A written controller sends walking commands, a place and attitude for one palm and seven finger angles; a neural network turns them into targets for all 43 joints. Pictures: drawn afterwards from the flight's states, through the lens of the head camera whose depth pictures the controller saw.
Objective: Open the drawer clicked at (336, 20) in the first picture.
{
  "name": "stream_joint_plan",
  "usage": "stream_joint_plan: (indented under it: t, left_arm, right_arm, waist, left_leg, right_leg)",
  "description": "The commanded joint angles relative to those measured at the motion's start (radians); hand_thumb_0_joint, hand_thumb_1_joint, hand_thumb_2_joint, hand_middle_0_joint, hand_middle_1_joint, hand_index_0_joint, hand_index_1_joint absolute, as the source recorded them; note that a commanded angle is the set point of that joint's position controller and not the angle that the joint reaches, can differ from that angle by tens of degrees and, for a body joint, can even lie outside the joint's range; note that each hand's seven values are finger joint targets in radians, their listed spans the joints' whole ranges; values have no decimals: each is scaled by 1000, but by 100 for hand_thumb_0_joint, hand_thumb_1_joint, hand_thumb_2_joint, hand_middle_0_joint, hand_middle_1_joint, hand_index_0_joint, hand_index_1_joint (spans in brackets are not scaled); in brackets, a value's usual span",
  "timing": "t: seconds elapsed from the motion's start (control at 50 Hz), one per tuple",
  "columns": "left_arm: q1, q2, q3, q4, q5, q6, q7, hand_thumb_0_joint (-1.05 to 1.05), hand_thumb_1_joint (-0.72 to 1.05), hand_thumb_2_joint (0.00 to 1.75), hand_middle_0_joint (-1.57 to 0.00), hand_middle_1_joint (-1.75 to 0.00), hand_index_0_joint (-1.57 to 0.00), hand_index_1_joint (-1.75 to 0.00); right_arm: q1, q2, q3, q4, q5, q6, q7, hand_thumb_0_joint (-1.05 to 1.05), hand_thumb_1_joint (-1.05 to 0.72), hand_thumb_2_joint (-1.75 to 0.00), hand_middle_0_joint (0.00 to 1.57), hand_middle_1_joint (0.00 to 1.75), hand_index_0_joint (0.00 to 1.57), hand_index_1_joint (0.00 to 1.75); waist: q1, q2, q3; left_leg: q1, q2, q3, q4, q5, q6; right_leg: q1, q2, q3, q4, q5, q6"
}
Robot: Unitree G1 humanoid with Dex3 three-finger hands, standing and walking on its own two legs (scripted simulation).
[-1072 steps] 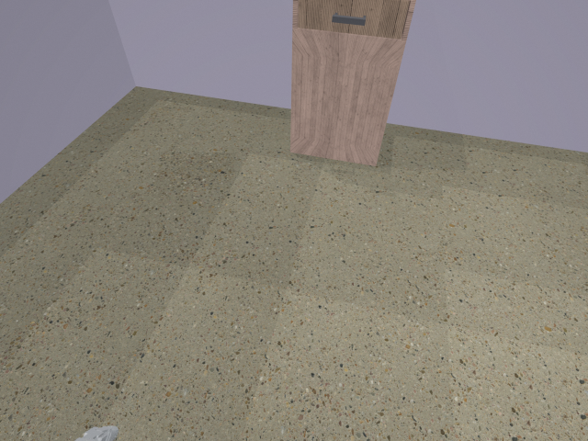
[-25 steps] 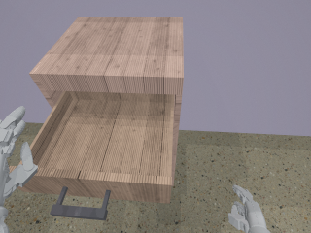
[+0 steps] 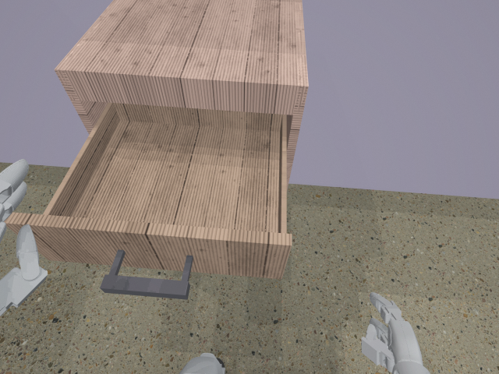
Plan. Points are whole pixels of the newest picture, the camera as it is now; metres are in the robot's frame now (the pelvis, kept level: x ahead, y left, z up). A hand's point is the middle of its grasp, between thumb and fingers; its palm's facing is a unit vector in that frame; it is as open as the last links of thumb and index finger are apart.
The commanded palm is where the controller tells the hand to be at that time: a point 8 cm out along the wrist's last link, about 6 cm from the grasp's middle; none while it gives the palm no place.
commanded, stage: step back with the hand held close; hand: left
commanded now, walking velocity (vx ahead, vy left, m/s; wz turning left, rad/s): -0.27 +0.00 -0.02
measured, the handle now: (150, 273) +0.27 +0.18 -0.01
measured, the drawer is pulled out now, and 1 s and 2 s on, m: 0.30 0.30 0.30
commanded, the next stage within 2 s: stop stepping back and stand still in 0.72 s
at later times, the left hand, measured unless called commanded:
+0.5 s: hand (18, 326) +0.14 +0.22 +0.18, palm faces +0.32 -0.80 -0.50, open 7.4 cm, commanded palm +0.07 +0.27 +0.19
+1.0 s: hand out of the picture +0.05 +0.19 +0.18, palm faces +0.23 -0.82 -0.53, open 7.4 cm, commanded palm -0.02 +0.25 +0.19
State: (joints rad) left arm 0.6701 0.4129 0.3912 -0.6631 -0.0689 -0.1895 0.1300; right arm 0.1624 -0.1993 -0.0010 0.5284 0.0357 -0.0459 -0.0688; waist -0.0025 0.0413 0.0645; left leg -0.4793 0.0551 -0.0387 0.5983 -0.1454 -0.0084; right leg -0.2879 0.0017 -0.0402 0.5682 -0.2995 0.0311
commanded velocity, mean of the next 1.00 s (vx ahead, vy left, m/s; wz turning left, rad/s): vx -0.26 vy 0.00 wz -0.02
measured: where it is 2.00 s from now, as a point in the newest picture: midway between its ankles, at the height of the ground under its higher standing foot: outside the picture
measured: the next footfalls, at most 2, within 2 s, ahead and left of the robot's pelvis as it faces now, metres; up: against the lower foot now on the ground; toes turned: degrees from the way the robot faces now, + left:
right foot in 0.52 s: -0.12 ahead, -0.12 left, +0.00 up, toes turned -6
left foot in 0.76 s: -0.07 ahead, +0.11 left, +0.00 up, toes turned +2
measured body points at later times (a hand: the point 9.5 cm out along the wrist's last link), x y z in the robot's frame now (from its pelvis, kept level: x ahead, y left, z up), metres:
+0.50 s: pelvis -0.07 -0.01 -0.02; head -0.03 +0.01 +0.43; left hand +0.12 +0.27 +0.20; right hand +0.11 -0.24 -0.09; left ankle +0.11 +0.12 -0.72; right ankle -0.09 -0.12 -0.72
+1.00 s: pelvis -0.16 -0.03 +0.00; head -0.10 -0.01 +0.45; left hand +0.03 +0.23 +0.21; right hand +0.03 -0.25 -0.07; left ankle -0.11 +0.11 -0.73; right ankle -0.16 -0.12 -0.73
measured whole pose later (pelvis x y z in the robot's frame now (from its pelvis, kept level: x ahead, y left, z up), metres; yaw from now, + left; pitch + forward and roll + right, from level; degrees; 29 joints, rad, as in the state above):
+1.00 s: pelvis -0.16 -0.03 +0.00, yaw -2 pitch +2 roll +0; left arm 0.72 0.46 0.42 -0.78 -0.06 -0.19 0.14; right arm 0.14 -0.16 0.02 0.52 0.01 -0.10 -0.01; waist 0.00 -0.04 0.09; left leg -0.37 0.07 0.05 0.57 -0.23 -0.03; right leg -0.29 0.02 -0.07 0.55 -0.31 0.01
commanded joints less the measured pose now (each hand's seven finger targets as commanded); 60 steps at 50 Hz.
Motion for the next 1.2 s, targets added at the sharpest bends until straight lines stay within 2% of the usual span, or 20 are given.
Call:
stream_joint_plan:
  t: [0.0, 0.1, 0.22, 0.28, 0.34, 0.44, 0.5, 0.52, 0.54, 0.6, 0.66, 0.7, 0.74, 0.78, 0.86, 0.94, 0.98, 1.02, 1.06, 1.18]
  left_arm:
    - [-13, 147, 136, -209, 1, -76, 31, 0, 90, 90, -20, -30, -20, -30]
    - [-28, 137, 134, -219, 5, -84, 32, 0, 90, 90, -20, -30, -20, -30]
    - [-68, 150, 120, -223, 1, -82, 44, 0, 90, 90, -20, -30, -20, -30]
    - [-89, 159, 127, -236, 0, -71, 45, 0, 90, 90, -20, -30, -20, -30]
    - [-64, 183, 174, -242, 11, -83, 47, 0, 90, 90, -20, -30, -20, -30]
    - [6, 171, 181, -230, -19, -126, 31, 0, 90, 90, -20, -30, -20, -30]
    - [-43, 197, 176, -246, -22, -147, 6, 0, 90, 90, -20, -30, -20, -30]
    - [-80, 217, 166, -239, -16, -138, 5, 0, 90, 90, -20, -30, -20, -30]
    - [-87, 225, 173, -202, -9, -105, 20, 0, 90, 90, -20, -30, -20, -30]
    - [-26, 135, 123, -112, 11, -87, 35, 0, 90, 90, -20, -30, -20, -30]
    - [-37, 118, 107, -97, 29, -83, 56, 0, 90, 90, -20, -30, -20, -30]
    - [-56, 137, 99, -171, 29, -81, 60, 0, 90, 90, -20, -30, -20, -30]
    - [-68, 166, 118, -261, 30, -86, 53, 0, 90, 90, -20, -30, -20, -30]
    - [21, 151, 129, -279, 18, -103, 29, 0, 90, 90, -20, -30, -20, -30]
    - [84, 132, 138, -360, 13, -66, 35, 0, 90, 90, -20, -30, -20, -30]
    - [76, 153, 159, -264, -1, -37, 45, 0, 90, 90, -20, -30, -20, -30]
    - [25, 169, 163, -191, -1, -42, 48, 0, 90, 90, -20, -30, -20, -30]
    - [22, 123, 109, -131, -7, -14, 50, 0, 90, 90, -20, -30, -20, -30]
    - [16, 116, 92, -113, -1, -13, 57, 0, 90, 90, -20, -30, -20, -30]
    - [6, 127, 63, -156, 39, -48, 73, 0, 90, 90, -20, -30, -20, -30]
  right_arm:
    - [-83, -134, -50, -151, -5, -79, -12, 0, -90, -90, 20, 30, 20, 30]
    - [-67, -133, -50, -146, -5, -102, -5, 0, -90, -90, 20, 30, 20, 30]
    - [-57, -108, -52, -89, -20, -91, -1, 0, -90, -90, 20, 30, 20, 30]
    - [-82, -113, -49, -95, -24, -76, -5, 0, -90, -90, 20, 30, 20, 30]
    - [-120, -139, -56, -136, -15, -94, -8, 0, -90, -90, 20, 30, 20, 30]
    - [-55, -129, -73, -100, -19, -138, 31, 0, -90, -90, 20, 30, 20, 30]
    - [-68, -110, -52, -78, -22, -139, 40, 0, -90, -90, 20, 30, 20, 30]
    - [-76, -107, -61, -83, -2, -133, 36, 0, -90, -90, 20, 30, 20, 30]
    - [-105, -131, -88, -69, 2, -122, 44, 0, -90, -90, 20, 30, 20, 30]
    - [-150, -32, -22, -57, -32, -74, 10, 0, -90, -90, 20, 30, 20, 30]
    - [-147, -50, -5, -56, -36, -50, -18, 0, -90, -90, 20, 30, 20, 30]
    - [-101, -74, -25, -55, -43, -35, -16, 0, -90, -90, 20, 30, 20, 30]
    - [-109, -122, -74, -97, -26, -45, 0, 0, -90, -90, 20, 30, 20, 30]
    - [-82, -103, -76, -102, -39, -88, 32, 0, -90, -90, 20, 30, 20, 30]
    - [-47, -115, -71, -91, -33, -101, 59, 0, -90, -90, 20, 30, 20, 30]
    - [-55, -124, -45, -120, -13, -85, 38, 0, -90, -90, 20, 30, 20, 30]
    - [-59, -115, -38, -123, -8, -78, 29, 0, -90, -90, 20, 30, 20, 30]
    - [-32, -122, -61, -114, -1, -57, 25, 0, -90, -90, 20, 30, 20, 30]
    - [-48, -112, -46, -90, -13, -43, 31, 0, -90, -90, 20, 30, 20, 30]
    - [-49, -117, -37, -83, -26, -83, 14, 0, -90, -90, 20, 30, 20, 30]
  waist:
    - [-6, 113, -122]
    - [-3, 99, -119]
    - [-21, -119, -137]
    - [-18, -39, -126]
    - [-4, 300, -114]
    - [3, 266, -184]
    - [6, 37, -139]
    - [5, -238, -135]
    - [20, -339, -134]
    - [-28, -175, -111]
    - [-18, -193, -139]
    - [-34, -131, -198]
    - [-2, 83, -249]
    - [11, 242, -285]
    - [0, 202, -269]
    - [-11, 131, -144]
    - [-33, -32, -107]
    - [-34, -243, -107]
    - [-41, -195, -108]
    - [-19, -110, -94]
  left_leg:
    - [-23, 85, -88, -224, -402, 52]
    - [-66, 85, -76, -195, -451, 51]
    - [189, -32, 25, 139, -246, -9]
    - [153, 17, -67, -8, -259, 10]
    - [-192, 235, -317, -411, -596, 104]
    - [-40, 187, -149, -302, -360, 102]
    - [29, 54, -18, -3, -307, 5]
    - [65, -76, 82, 351, -341, -62]
    - [43, -126, 15, 675, -346, -59]
    - [-95, -52, -6, 597, -382, -55]
    - [-10, -55, 49, 38, -353, -30]
    - [155, -40, 93, -235, -26, -13]
    - [397, 227, -96, -190, 649, 61]
    - [429, 313, -154, -162, 878, 131]
    - [409, 221, -36, -140, 632, 107]
    - [147, 160, -8, -168, -15, 76]
    - [66, 45, 35, -69, -320, 31]
    - [121, -58, 39, 262, -272, 3]
    - [72, -52, -5, 336, -260, 11]
    - [235, -34, 53, -221, -195, 67]
  right_leg:
    - [36, 0, 12, -35, -81, -16]
    - [37, 0, 24, -27, -120, -26]
    - [-245, -180, 171, -187, -33, -103]
    - [-218, -112, 98, -83, -14, -68]
    - [58, 67, -6, 291, -203, -7]
    - [46, 65, -16, 237, -244, -41]
    - [16, -62, 98, -232, -63, -86]
    - [-183, -268, 353, -366, -214, -167]
    - [-300, -415, 561, -436, -196, -243]
    - [-14, -281, 239, -190, 543, -196]
    - [193, -223, 172, -68, 841, -146]
    - [202, -178, 116, 3, 779, -82]
    - [-19, -58, 53, 110, 232, -21]
    - [-154, 7, 30, 274, -224, -19]
    - [-114, 20, -7, 221, -100, -11]
    - [137, -8, -24, -117, 40, -8]
    - [155, -113, 110, -261, 55, -55]
    - [-49, -309, 421, -401, -263, -157]
    - [-19, -316, 351, -355, -147, -177]
    - [69, -196, 174, -277, -124, -98]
